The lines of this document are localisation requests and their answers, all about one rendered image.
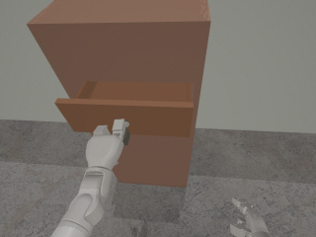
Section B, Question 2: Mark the drawer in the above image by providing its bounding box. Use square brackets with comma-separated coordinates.
[55, 81, 194, 137]

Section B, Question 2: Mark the handle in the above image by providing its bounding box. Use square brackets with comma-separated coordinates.
[122, 119, 130, 145]

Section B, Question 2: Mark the cabinet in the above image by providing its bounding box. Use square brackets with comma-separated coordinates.
[27, 0, 211, 188]

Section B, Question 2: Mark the robot left hand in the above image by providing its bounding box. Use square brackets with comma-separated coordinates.
[85, 118, 129, 171]

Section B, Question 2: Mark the robot right hand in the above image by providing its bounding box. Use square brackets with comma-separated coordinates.
[230, 197, 269, 237]

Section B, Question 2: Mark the left robot forearm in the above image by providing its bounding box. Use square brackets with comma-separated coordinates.
[50, 166, 113, 237]

